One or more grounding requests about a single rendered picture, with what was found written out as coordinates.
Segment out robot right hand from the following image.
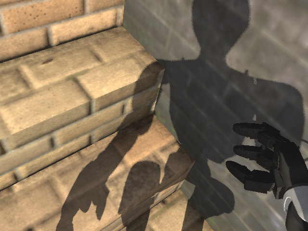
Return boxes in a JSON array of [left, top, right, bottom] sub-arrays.
[[225, 122, 308, 199]]

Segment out robot right forearm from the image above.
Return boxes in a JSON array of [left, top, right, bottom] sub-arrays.
[[282, 186, 308, 231]]

